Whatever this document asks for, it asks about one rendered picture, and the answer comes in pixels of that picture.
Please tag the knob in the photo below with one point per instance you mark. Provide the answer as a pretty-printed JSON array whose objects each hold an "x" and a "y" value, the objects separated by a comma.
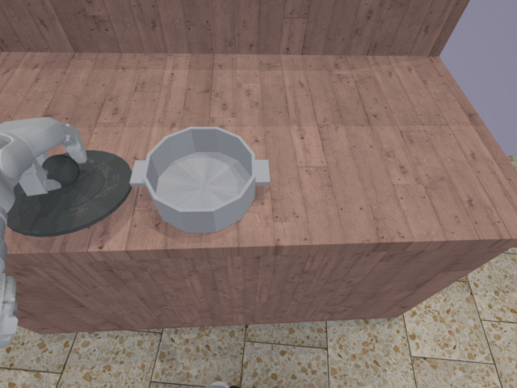
[{"x": 62, "y": 168}]

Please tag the robot left hand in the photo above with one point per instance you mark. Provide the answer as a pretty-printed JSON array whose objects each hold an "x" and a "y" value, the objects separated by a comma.
[{"x": 41, "y": 135}]

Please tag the robot left upper arm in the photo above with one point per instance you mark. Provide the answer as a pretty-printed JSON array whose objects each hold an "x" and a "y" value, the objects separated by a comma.
[{"x": 8, "y": 309}]

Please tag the pot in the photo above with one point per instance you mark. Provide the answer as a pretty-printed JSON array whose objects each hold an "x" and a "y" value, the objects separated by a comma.
[{"x": 201, "y": 179}]

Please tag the robot left forearm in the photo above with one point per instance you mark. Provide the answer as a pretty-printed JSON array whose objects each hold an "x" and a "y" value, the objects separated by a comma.
[{"x": 15, "y": 158}]

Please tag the lid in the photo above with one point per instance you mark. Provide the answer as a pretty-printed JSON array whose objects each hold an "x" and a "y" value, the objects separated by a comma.
[{"x": 102, "y": 187}]

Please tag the table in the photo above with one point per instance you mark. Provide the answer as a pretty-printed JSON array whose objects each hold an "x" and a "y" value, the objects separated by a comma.
[{"x": 386, "y": 186}]

